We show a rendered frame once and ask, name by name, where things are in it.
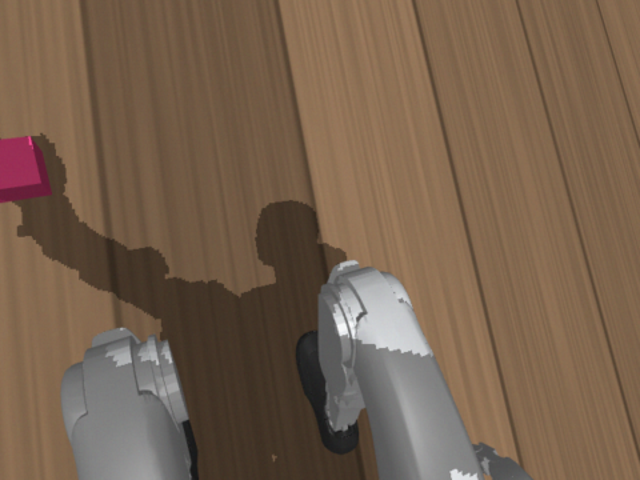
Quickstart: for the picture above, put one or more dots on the right robot foot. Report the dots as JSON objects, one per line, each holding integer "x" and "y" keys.
{"x": 314, "y": 387}

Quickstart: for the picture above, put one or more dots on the small box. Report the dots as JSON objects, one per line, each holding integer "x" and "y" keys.
{"x": 23, "y": 173}

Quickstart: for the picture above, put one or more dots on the right robot hand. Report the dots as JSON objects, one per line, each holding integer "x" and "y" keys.
{"x": 497, "y": 467}

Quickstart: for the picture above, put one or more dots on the left robot foot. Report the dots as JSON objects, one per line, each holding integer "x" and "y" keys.
{"x": 192, "y": 449}

